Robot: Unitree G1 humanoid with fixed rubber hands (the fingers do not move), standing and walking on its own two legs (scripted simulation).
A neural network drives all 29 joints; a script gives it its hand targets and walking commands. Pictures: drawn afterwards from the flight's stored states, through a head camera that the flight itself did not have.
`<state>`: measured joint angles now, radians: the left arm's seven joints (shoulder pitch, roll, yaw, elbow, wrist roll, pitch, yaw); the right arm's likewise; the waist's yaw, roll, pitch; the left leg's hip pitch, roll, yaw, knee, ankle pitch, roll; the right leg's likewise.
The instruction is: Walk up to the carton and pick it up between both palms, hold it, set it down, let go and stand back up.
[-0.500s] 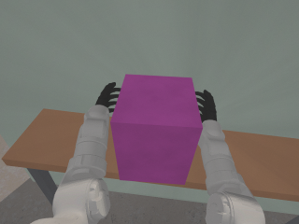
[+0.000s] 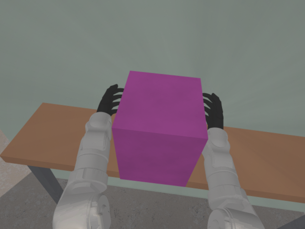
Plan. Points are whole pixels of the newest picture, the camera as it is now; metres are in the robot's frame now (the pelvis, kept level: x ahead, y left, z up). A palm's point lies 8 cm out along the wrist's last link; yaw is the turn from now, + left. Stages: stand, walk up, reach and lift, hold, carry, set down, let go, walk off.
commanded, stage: set down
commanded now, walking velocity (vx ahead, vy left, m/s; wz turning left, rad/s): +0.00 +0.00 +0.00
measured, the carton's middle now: (158, 130) +0.39 -0.04 +0.06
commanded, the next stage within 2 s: none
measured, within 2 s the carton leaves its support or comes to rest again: rests again in 0.12 s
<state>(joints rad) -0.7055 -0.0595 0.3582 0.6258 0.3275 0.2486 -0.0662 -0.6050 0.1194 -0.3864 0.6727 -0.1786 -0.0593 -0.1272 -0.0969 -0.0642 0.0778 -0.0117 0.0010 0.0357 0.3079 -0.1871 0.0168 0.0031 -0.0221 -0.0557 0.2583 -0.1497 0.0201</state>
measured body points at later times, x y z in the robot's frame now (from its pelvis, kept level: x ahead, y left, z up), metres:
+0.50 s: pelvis +0.00 +0.00 +0.00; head -0.01 +0.02 +0.45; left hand +0.42 +0.11 +0.12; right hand +0.37 -0.19 +0.12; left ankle +0.00 +0.10 -0.75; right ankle +0.00 -0.13 -0.75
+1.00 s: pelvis +0.00 +0.00 +0.00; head +0.00 +0.02 +0.45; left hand +0.42 +0.11 +0.11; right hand +0.37 -0.19 +0.11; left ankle +0.00 +0.10 -0.75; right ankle +0.00 -0.13 -0.75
